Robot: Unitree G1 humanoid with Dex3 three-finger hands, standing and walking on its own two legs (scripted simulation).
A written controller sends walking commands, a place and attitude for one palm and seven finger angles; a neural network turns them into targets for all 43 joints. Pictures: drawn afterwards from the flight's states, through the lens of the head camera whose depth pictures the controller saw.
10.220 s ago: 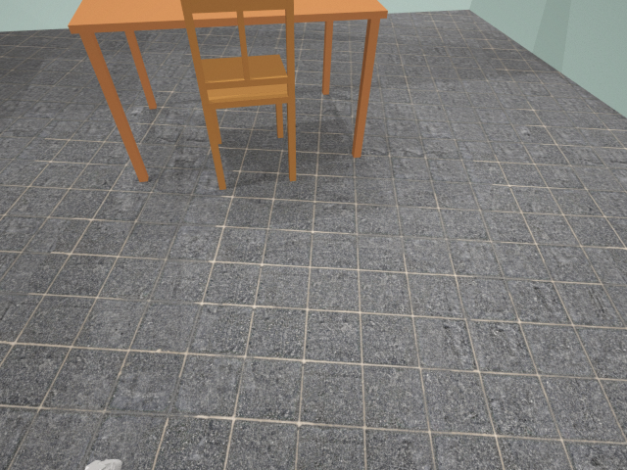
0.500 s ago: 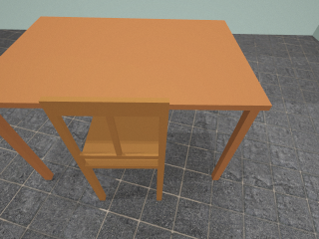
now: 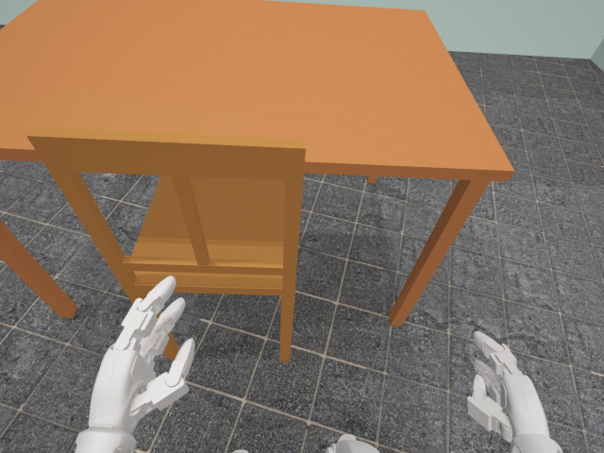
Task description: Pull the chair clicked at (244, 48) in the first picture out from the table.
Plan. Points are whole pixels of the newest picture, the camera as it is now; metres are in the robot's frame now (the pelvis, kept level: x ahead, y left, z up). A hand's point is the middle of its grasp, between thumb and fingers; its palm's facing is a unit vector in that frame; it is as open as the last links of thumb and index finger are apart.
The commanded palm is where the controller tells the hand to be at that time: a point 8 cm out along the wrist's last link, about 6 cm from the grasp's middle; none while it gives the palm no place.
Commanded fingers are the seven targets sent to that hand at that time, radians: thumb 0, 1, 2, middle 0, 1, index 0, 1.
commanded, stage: raise the hand toward the chair's back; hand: left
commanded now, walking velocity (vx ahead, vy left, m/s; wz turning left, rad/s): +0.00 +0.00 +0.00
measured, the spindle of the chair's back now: (193, 223) +0.50 +0.21 -0.04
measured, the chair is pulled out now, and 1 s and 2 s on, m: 0.00 0.00 0.00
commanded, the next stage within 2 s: aim the fingers beside a spindle in 1.74 s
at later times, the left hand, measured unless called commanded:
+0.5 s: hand (148, 374) +0.22 +0.19 +0.02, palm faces +0.05 -1.00 -0.04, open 13.1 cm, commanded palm +0.17 +0.25 +0.02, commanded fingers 0.00 -0.13 0.46 -0.10 -0.14 -0.10 -0.14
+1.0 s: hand (121, 366) +0.22 +0.22 +0.03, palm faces +0.03 -1.00 -0.05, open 16.6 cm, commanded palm +0.20 +0.28 +0.03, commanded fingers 0.00 -0.50 0.30 -0.06 -0.08 -0.06 -0.08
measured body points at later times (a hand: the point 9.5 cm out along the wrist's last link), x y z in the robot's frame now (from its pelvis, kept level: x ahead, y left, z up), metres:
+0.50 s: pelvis +0.00 -0.01 -0.02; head +0.08 -0.02 +0.42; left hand +0.21 +0.25 +0.02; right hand +0.16 -0.24 -0.12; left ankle -0.01 +0.10 -0.67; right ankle +0.04 -0.09 -0.67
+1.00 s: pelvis +0.00 +0.02 -0.02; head +0.07 +0.03 +0.43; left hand +0.21 +0.28 +0.03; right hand +0.21 -0.20 -0.08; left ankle -0.01 +0.10 -0.67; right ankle +0.04 -0.09 -0.67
